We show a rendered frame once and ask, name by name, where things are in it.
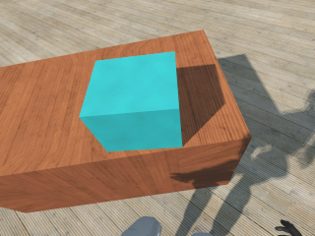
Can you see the robot left thigh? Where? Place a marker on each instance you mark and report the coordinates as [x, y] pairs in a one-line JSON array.
[[144, 226]]

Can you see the robot right hand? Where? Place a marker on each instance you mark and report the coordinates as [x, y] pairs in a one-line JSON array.
[[288, 228]]

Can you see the pedestal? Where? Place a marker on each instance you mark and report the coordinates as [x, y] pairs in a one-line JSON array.
[[49, 158]]

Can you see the carton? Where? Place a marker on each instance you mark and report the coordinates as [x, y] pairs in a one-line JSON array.
[[132, 103]]

